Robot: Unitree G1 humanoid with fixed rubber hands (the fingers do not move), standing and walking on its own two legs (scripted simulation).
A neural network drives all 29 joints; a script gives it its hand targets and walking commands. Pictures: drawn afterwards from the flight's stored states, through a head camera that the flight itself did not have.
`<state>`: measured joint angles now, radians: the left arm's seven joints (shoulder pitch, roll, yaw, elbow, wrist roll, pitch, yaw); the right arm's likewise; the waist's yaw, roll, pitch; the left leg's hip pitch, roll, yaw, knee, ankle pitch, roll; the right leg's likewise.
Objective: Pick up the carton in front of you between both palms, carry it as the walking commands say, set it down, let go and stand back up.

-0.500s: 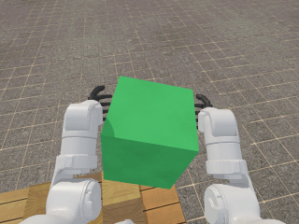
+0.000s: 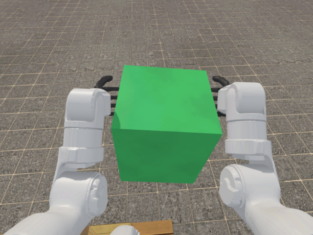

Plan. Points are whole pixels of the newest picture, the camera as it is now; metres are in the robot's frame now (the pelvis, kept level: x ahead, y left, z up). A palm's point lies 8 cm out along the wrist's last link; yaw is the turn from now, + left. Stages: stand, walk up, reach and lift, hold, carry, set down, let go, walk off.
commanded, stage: carry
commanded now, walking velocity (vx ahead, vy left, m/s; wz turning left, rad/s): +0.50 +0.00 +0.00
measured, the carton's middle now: (161, 128) +0.37 +0.02 +0.07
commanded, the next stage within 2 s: none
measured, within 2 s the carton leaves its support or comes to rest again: neither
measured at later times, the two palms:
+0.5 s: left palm (134, 54) +0.71 +0.15 +0.08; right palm (209, 57) +0.71 -0.14 +0.09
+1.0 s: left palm (141, 13) +1.04 +0.17 +0.12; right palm (199, 12) +1.07 -0.12 +0.12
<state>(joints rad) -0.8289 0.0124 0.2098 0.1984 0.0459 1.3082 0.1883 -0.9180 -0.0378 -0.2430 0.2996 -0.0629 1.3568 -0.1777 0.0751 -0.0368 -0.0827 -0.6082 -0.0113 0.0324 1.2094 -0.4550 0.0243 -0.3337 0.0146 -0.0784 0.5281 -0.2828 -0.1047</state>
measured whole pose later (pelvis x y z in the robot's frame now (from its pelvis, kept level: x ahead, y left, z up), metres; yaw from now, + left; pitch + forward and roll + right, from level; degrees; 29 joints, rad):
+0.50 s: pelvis +0.34 +0.02 -0.01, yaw +0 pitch +4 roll -1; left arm -0.69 -0.04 0.23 0.16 0.11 1.21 0.15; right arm -0.76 0.03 -0.23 0.26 -0.05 1.18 -0.21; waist -0.06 0.00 0.00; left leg -0.33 -0.03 0.11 0.57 -0.28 0.13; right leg -0.64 -0.03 0.00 1.00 -0.40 -0.03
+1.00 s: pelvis +0.68 +0.01 -0.01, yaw +1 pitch +5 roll +1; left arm -0.71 -0.03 0.17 0.10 0.05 1.27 0.22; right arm -0.77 0.03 -0.24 0.15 -0.10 1.23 -0.17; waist 0.04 0.00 -0.02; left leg -0.58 0.03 0.08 0.63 -0.20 0.02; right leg -0.15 -0.03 -0.09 0.41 -0.34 -0.01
